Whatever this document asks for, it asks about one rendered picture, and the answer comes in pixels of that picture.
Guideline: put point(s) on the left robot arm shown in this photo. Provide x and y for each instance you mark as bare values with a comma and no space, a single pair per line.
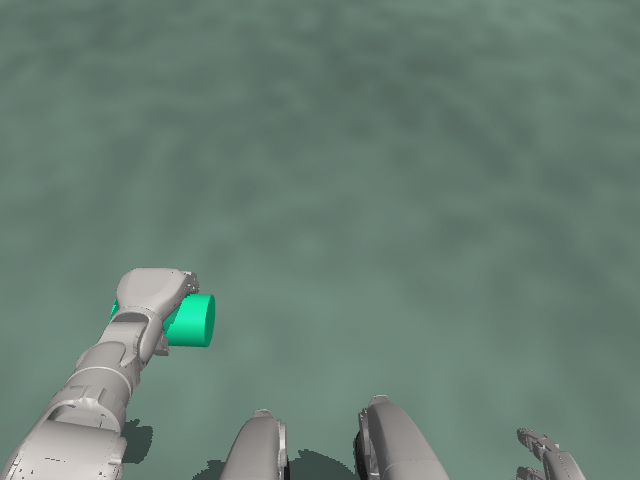
78,435

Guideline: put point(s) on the right robot hand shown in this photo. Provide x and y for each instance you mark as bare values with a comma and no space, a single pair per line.
558,465

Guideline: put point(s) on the left robot hand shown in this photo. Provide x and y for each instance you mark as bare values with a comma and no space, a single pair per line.
160,290

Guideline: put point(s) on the can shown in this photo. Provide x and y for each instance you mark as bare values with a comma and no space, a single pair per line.
191,324

